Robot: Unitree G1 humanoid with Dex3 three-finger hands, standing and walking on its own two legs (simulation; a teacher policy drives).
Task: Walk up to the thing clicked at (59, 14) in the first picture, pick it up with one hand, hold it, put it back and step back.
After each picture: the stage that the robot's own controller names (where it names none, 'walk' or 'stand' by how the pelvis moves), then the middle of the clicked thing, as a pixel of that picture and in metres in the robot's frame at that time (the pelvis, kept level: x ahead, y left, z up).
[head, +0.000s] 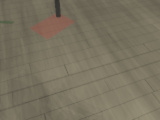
stand; (57, 8) +2.00 +0.35 -0.65
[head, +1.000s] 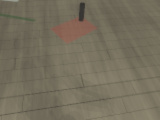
walk; (81, 12) +1.88 +0.11 -0.63
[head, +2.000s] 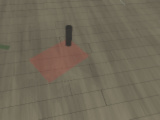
walk; (68, 36) +1.27 +0.17 -0.62
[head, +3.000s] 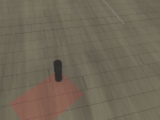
walk; (58, 71) +0.84 +0.19 -0.63
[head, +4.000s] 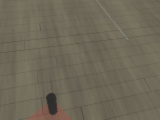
walk; (52, 104) +0.53 +0.19 -0.64
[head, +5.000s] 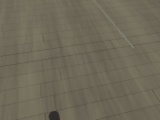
stand; out of the picture +0.42 +0.19 -0.65
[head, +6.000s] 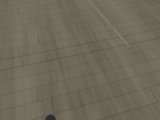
stand; out of the picture +0.40 +0.21 -0.66
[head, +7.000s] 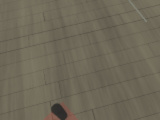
stand; (60, 112) +0.34 +0.21 -0.63
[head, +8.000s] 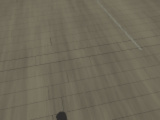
stand; out of the picture +0.45 +0.17 -0.63
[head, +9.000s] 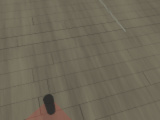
walk; (49, 105) +0.47 +0.19 -0.64
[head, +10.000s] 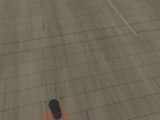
stand; (55, 110) +0.45 +0.18 -0.63
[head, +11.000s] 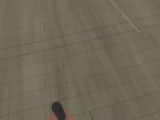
walk; (59, 112) +0.42 +0.22 -0.63
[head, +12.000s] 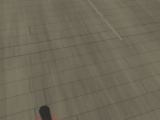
walk; (46, 116) +0.42 +0.21 -0.64
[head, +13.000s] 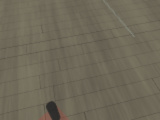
stand; (53, 112) +0.45 +0.23 -0.64
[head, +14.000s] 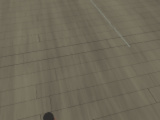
stand; out of the picture +0.42 +0.22 -0.66
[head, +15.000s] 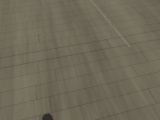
stand; out of the picture +0.41 +0.24 -0.66
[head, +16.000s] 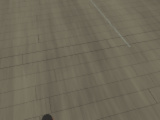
go down; out of the picture +0.40 +0.24 -0.66
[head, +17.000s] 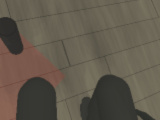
go down; (12, 39) +0.49 +0.25 -0.27
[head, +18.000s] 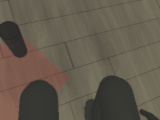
approach; (15, 42) +0.49 +0.24 -0.26
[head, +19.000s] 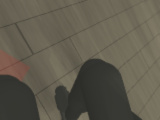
close in; out of the picture +0.48 +0.29 -0.17
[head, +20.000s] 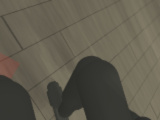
close; out of the picture +0.48 +0.30 -0.17
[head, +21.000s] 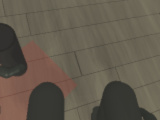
lift; (10, 56) +0.38 +0.24 -0.03
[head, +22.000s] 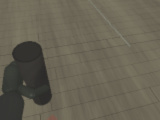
hold; (36, 78) +0.32 +0.16 +0.10
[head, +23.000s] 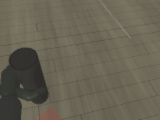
hold; (33, 80) +0.32 +0.17 +0.05
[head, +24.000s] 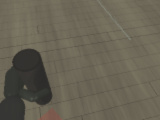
hold; (36, 81) +0.32 +0.16 +0.06
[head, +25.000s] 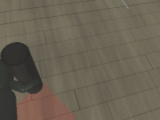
crouch; (26, 73) +0.36 +0.18 -0.01
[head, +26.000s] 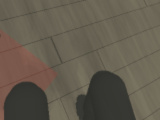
lower; out of the picture +0.50 +0.25 -0.06
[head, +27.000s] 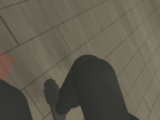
lower; out of the picture +0.47 +0.30 -0.18
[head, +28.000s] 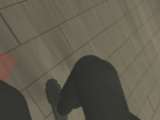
lower; out of the picture +0.48 +0.30 -0.17
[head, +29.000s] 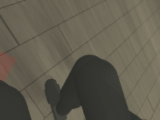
lower; out of the picture +0.47 +0.30 -0.18
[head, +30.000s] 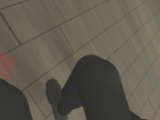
lower; out of the picture +0.47 +0.30 -0.18
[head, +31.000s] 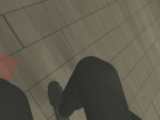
open; out of the picture +0.47 +0.30 -0.18
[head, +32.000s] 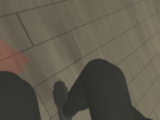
stand; out of the picture +0.46 +0.29 -0.18
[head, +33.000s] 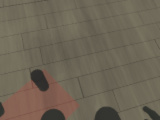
stand; (40, 81) +0.45 +0.22 -0.47
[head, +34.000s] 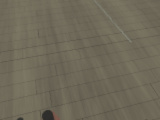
stand; out of the picture +0.42 +0.21 -0.60
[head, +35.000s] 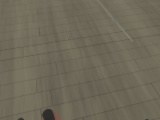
stand; out of the picture +0.41 +0.21 -0.60
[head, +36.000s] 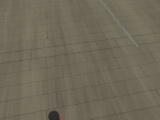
stand; out of the picture +0.42 +0.19 -0.64
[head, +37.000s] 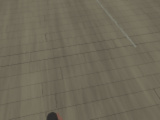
stand; out of the picture +0.42 +0.22 -0.66
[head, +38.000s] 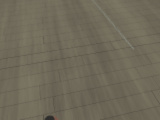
stand; out of the picture +0.41 +0.23 -0.66
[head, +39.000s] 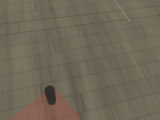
walk; (50, 96) +0.47 +0.17 -0.64
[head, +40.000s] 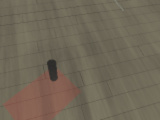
walk; (52, 71) +0.70 +0.23 -0.64
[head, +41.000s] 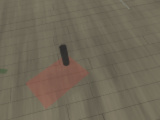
stand; (64, 55) +1.03 +0.27 -0.64
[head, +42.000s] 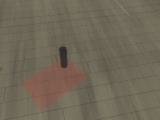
stand; (63, 57) +1.00 +0.19 -0.65
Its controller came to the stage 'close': yes
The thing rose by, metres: 0.70
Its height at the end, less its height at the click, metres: +0.00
